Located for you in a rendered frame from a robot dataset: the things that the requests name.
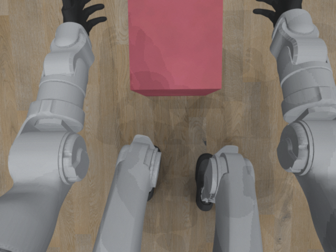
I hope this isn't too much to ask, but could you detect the right robot shin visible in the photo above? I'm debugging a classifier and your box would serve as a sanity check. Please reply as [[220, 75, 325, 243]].
[[201, 145, 255, 203]]

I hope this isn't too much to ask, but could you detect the left robot upper arm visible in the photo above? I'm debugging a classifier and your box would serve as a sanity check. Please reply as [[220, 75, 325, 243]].
[[0, 131, 89, 252]]

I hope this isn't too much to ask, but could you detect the left robot forearm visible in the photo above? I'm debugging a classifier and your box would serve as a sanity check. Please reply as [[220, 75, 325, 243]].
[[8, 22, 95, 177]]

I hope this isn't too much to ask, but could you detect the right robot upper arm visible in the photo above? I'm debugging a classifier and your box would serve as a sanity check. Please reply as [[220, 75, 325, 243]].
[[277, 120, 336, 252]]

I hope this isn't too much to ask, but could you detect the left robot hand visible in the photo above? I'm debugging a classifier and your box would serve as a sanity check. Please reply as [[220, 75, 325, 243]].
[[61, 0, 107, 36]]

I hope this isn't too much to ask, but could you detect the robot left thigh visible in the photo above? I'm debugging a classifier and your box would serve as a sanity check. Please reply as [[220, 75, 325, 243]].
[[92, 142, 161, 252]]

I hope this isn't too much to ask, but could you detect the right robot forearm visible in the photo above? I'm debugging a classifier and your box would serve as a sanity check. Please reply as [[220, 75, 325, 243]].
[[270, 8, 336, 123]]

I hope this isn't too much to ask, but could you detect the right robot hand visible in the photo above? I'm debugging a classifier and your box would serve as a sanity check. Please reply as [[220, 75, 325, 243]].
[[253, 0, 302, 27]]

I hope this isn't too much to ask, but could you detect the carton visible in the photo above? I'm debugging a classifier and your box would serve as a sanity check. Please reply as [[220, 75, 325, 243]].
[[128, 0, 223, 96]]

